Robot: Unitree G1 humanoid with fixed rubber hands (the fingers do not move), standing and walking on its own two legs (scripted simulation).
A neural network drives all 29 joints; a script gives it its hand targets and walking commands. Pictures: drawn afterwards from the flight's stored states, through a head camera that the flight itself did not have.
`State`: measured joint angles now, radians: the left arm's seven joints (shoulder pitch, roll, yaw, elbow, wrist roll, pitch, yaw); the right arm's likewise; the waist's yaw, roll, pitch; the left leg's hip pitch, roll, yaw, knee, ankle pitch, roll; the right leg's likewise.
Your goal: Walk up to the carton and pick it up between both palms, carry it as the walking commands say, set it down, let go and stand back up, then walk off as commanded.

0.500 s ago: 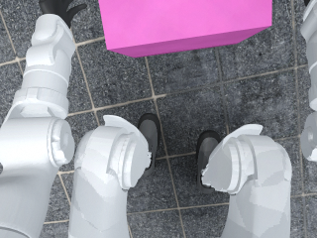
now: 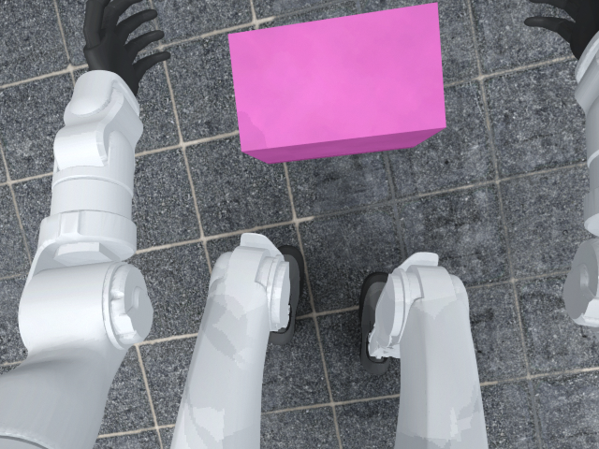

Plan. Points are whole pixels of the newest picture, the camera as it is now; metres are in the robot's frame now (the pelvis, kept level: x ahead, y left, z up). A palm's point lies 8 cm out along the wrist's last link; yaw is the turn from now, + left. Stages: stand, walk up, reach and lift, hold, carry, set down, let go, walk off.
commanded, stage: set down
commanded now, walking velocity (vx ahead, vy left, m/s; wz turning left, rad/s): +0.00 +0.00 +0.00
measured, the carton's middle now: (335, 100) +0.54 +0.03 -0.35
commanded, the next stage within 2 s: let go in 0.76 s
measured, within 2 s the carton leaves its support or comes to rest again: neither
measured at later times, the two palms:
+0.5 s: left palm out of the picture +0.49 +0.27 +0.05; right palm out of the picture +0.56 -0.23 +0.06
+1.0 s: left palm out of the picture +0.46 +0.25 +0.13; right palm out of the picture +0.52 -0.23 +0.13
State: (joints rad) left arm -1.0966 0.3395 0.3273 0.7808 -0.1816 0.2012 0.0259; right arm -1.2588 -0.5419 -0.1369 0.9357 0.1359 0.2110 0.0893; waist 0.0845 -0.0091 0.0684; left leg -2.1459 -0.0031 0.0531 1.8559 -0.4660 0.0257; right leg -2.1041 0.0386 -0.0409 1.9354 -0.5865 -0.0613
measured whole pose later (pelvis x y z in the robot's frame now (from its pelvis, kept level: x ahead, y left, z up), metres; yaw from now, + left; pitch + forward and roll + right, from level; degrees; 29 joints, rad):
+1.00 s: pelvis +0.06 +0.00 +0.23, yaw -1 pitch +41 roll +0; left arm -0.66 0.23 0.31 0.65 -0.01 0.13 -0.06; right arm -0.83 -0.37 -0.25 0.83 -0.02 0.13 0.10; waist 0.06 -0.01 -0.09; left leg -1.38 -0.02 0.01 0.93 -0.26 0.02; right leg -1.34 0.05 -0.01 0.97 -0.35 -0.04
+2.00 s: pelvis +0.12 +0.00 +0.32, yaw -1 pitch -6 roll +1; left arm 0.22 0.23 0.05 0.37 0.00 0.22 -0.06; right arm 0.22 -0.22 -0.02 0.41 0.00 0.15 0.05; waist 0.01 -0.02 0.11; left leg -0.10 -0.04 0.00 0.46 -0.25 0.02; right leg -0.06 0.04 0.02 0.49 -0.32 -0.04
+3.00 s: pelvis +0.13 +0.03 +0.33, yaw -1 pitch -2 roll +0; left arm 0.16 0.38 0.01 0.93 0.03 0.00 0.02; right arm 0.13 -0.37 -0.02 0.98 -0.02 -0.01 -0.02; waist -0.01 -0.03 0.00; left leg -0.13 -0.06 0.02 0.36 -0.21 0.06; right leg -0.06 0.01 0.04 0.35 -0.26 0.00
